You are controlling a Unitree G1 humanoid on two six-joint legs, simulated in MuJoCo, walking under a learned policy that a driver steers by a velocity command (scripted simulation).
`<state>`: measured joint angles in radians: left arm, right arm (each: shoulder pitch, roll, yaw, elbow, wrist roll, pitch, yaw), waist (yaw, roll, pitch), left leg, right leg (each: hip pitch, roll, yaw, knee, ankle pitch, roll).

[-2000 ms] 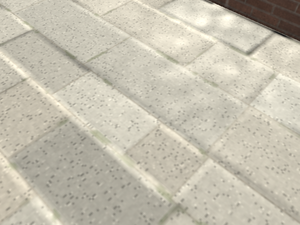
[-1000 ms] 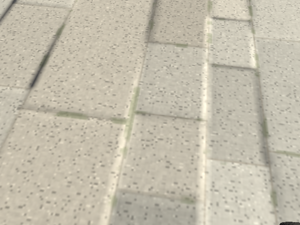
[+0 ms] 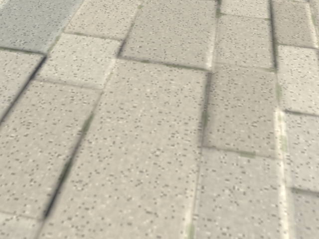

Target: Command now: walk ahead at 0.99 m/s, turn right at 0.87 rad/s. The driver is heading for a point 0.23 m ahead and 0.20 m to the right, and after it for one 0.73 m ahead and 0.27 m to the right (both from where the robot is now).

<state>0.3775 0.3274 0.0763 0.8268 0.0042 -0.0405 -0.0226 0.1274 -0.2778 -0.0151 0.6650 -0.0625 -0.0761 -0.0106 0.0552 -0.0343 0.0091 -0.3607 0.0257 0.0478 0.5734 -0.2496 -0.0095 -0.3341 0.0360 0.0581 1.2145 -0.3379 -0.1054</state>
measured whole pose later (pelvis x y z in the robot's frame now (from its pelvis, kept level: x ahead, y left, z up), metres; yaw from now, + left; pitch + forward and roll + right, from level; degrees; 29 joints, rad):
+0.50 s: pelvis +0.38 -0.04 +0.00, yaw -29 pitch +2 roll +0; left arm 0.19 0.32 0.06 0.63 -0.02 -0.02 -0.02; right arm 0.07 -0.28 -0.01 0.59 -0.02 -0.09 -0.04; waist 0.02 -0.01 0.12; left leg -0.62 0.04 -0.19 1.24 -0.44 -0.10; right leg -0.36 0.22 0.09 0.47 -0.11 -0.16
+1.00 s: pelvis +0.55 -0.03 +0.01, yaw -57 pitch +1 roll +1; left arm 0.17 0.33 0.07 0.61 -0.02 0.07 0.03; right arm 0.13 -0.26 -0.05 0.63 -0.02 0.01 -0.04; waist -0.02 -0.01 0.08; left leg -0.36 0.00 0.03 0.44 -0.10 0.02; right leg -0.53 -0.02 0.06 1.06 -0.42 0.08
